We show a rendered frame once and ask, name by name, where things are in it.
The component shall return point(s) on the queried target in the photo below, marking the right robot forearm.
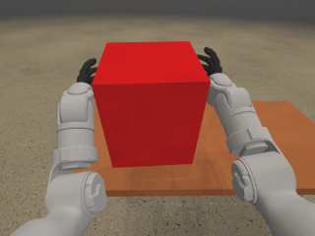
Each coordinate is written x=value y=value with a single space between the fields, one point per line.
x=244 y=131

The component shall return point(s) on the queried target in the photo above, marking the carton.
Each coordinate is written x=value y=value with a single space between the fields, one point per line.
x=151 y=98

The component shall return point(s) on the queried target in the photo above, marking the right robot hand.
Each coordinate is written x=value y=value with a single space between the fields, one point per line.
x=213 y=61

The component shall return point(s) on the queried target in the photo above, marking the robot right upper arm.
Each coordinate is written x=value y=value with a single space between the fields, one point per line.
x=266 y=181

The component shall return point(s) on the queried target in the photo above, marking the table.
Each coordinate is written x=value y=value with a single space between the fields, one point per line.
x=210 y=173

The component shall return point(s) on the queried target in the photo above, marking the robot left upper arm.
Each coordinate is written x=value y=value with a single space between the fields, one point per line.
x=72 y=201

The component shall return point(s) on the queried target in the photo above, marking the left robot forearm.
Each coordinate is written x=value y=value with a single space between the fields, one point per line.
x=75 y=132

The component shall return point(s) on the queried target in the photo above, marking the left robot hand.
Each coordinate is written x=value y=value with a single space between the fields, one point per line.
x=85 y=75

